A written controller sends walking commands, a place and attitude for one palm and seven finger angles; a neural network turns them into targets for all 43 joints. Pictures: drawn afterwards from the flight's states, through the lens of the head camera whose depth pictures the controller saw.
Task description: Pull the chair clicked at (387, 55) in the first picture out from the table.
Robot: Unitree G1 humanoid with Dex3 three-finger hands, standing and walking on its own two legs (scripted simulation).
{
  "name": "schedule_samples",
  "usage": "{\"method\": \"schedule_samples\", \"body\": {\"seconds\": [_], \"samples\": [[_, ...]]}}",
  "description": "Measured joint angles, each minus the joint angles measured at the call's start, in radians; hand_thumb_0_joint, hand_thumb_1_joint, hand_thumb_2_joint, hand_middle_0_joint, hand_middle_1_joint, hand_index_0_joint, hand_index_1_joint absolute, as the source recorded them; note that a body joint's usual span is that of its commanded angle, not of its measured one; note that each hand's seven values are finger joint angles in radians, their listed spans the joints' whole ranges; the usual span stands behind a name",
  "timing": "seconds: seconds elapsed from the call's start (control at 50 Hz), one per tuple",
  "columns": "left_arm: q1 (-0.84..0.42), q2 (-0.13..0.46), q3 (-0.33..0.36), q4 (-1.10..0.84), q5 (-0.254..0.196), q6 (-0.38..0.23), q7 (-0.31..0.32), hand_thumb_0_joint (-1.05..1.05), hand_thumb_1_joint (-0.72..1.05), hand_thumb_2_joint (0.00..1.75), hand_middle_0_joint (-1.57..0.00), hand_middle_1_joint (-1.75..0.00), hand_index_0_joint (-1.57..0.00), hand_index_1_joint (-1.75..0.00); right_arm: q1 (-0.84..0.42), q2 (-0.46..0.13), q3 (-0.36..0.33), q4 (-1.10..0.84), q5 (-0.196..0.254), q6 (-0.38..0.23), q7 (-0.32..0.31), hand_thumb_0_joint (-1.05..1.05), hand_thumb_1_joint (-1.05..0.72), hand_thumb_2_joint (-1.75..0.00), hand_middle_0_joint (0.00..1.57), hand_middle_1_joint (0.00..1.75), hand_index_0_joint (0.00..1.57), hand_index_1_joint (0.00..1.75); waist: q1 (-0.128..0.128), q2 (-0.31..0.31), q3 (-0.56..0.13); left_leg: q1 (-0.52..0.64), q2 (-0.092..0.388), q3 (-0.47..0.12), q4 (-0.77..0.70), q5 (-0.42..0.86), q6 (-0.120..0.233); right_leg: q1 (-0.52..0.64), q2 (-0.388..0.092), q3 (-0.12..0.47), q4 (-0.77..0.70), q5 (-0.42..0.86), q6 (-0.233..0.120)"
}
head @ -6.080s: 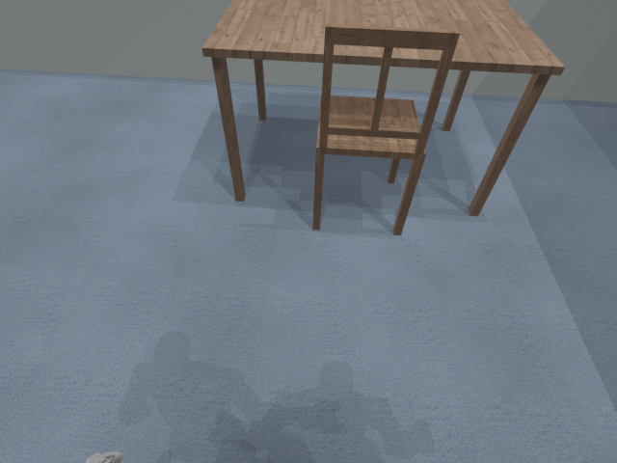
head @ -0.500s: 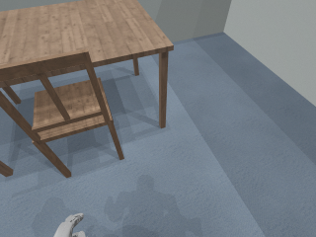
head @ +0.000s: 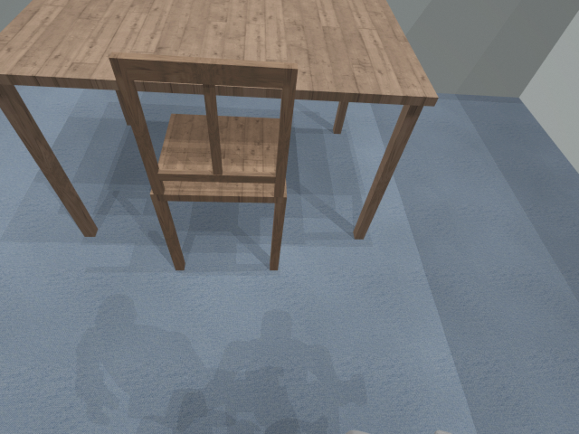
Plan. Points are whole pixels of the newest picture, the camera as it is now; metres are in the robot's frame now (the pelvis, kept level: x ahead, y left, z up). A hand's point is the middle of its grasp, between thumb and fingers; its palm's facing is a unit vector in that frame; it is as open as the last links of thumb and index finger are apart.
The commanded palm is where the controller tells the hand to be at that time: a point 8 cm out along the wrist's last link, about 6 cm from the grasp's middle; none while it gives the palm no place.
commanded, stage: take the last steps up to it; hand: left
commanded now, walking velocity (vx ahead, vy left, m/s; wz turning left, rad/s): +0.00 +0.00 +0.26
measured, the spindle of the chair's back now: (213, 133) +0.76 +0.25 -0.10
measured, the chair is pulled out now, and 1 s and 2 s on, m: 0.00 0.00 0.00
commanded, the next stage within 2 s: come to a stop and stand still in 1.14 s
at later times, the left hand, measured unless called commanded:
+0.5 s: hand out of the picture +0.05 +0.15 -0.15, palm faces +0.16 -0.96 -0.21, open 7.3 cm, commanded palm none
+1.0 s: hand (163, 433) +0.14 +0.19 -0.17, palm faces +0.17 -0.97 -0.16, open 7.4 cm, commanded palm none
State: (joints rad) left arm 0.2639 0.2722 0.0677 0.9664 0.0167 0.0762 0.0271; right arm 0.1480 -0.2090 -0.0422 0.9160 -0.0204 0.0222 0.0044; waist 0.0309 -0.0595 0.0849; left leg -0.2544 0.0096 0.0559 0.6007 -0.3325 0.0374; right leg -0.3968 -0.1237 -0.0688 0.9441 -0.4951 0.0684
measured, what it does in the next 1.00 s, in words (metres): walks ahead: right foot, then left foot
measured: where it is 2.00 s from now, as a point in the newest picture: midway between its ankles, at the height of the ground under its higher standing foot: (275, 400)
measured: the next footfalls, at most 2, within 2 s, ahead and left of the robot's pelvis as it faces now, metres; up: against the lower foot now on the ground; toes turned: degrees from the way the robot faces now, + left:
right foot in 0.40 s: +0.06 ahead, -0.12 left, +0.00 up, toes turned +1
left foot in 0.84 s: +0.25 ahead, +0.15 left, +0.00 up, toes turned +13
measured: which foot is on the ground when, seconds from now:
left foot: down 0.00-0.40, up 0.42-0.82, down 0.84-1.00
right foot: up 0.00-0.38, down 0.40-0.86, up 0.88-1.00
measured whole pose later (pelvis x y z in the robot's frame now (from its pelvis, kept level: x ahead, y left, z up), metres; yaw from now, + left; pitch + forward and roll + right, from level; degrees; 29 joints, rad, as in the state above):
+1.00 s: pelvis +0.20 +0.03 +0.00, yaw +4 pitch -1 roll +1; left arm 0.37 0.15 0.06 1.12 0.03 -0.01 0.00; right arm 0.18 -0.13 -0.06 1.00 -0.02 -0.08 -0.03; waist 0.02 -0.04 0.05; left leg -0.26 0.03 0.15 0.52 -0.25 0.03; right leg -0.42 -0.07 -0.05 1.15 -0.37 -0.02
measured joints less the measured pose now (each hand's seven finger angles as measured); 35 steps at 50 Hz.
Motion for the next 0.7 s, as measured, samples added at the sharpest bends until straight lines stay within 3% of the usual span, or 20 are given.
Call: {"method": "schedule_samples", "body": {"seconds": [0.06,0.12,0.2,0.32,0.4,0.46,0.54,0.62,0.7], "samples": [[-0.003,0.008,0.004,0.022,-0.002,-0.002,-0.007,0.01,0.91,0.9,-0.2,-0.3,-0.19,-0.3,0.002,0.017,0.013,0.007,0.002,-0.005,-0.012,0.01,-0.91,-0.9,0.2,0.3,0.2,0.3,0.003,0.007,-0.004,0.036,-0.005,-0.015,-0.08,0.048,0.005,-0.043,0.025,0.025,0.118,0.061,0.003],[-0.007,0.004,0.001,0.023,-0.004,-0.01,-0.009,0.01,0.91,0.9,-0.2,-0.3,-0.19,-0.3,0.011,0.028,0.022,0.018,0.005,-0.008,-0.016,0.01,-0.91,-0.9,0.2,0.3,0.21,0.3,0.004,0.017,-0.013,0.063,-0.015,-0.029,-0.145,0.088,0.011,-0.047,0.036,0.033,0.127,0.1,0.011],[-0.012,-0.014,-0.007,0.024,-0.001,-0.018,-0.013,0.0,0.91,0.9,-0.2,-0.3,-0.19,-0.3,0.037,0.04,0.025,0.037,0.003,-0.012,-0.016,0.01,-0.91,-0.9,0.21,0.3,0.21,0.3,-0.002,0.029,-0.034,0.084,-0.031,-0.04,-0.192,0.114,0.014,-0.019,0.047,0.04,0.062,0.107,0.008],[-0.012,-0.059,-0.026,0.026,0.008,-0.038,-0.032,0.0,0.91,0.9,-0.2,-0.3,-0.19,-0.3,0.109,0.035,0.012,0.076,-0.008,-0.023,-0.017,0.0,-0.92,-0.9,0.21,0.3,0.21,0.3,-0.037,0.053,-0.071,0.096,-0.043,-0.054,-0.205,0.11,0.01,0.075,0.067,0.023,-0.167,0.07,-0.024],[-0.003,-0.084,-0.035,0.021,0.011,-0.078,-0.038,0.0,0.91,0.9,-0.2,-0.3,-0.19,-0.3,0.171,0.027,0.005,0.118,-0.002,-0.021,-0.017,0.0,-0.91,-0.9,0.21,0.3,0.21,0.3,-0.045,0.059,-0.086,0.063,-0.047,-0.059,-0.095,0.029,-0.008,0.194,0.088,0.013,-0.427,0.141,-0.05],[0.015,-0.121,-0.038,0.03,0.009,-0.103,-0.028,0.0,0.91,0.9,-0.2,-0.3,-0.2,-0.3,0.202,0.013,-0.003,0.158,-0.003,0.001,-0.01,0.01,-0.91,-0.9,0.2,0.3,0.2,0.3,-0.033,0.095,-0.085,-0.04,-0.023,-0.063,0.175,-0.116,0.0,0.217,0.111,-0.015,-0.419,0.182,-0.098],[0.094,-0.142,-0.035,0.067,0.006,-0.117,-0.015,0.0,0.92,0.9,-0.2,-0.3,-0.2,-0.3,0.205,0.007,-0.019,0.172,-0.009,0.007,0.007,0.01,-0.91,-0.9,0.2,0.3,0.2,0.3,-0.029,0.087,-0.097,-0.184,0.017,-0.031,0.405,-0.01,-0.013,0.298,0.113,-0.017,-0.528,0.206,-0.106],[0.149,-0.16,-0.041,0.119,0.005,-0.123,-0.013,0.0,0.92,0.9,-0.2,-0.3,-0.2,-0.3,0.183,0.008,-0.029,0.155,-0.009,-0.005,0.01,0.01,-0.91,-0.9,0.2,0.3,0.2,0.3,-0.04,0.085,-0.085,-0.271,0.068,-0.022,0.41,0.098,-0.034,0.364,0.116,-0.031,-0.614,0.22,-0.104],[0.187,-0.176,-0.045,0.153,0.007,-0.134,-0.014,0.0,0.91,0.9,-0.2,-0.3,-0.2,-0.3,0.138,0.017,-0.028,0.148,-0.006,-0.011,0.014,0.01,-0.91,-0.9,0.2,0.3,0.2,0.3,-0.024,0.081,-0.065,-0.294,0.093,-0.011,0.309,0.126,-0.035,0.407,0.118,-0.038,-0.65,0.203,-0.095]]}}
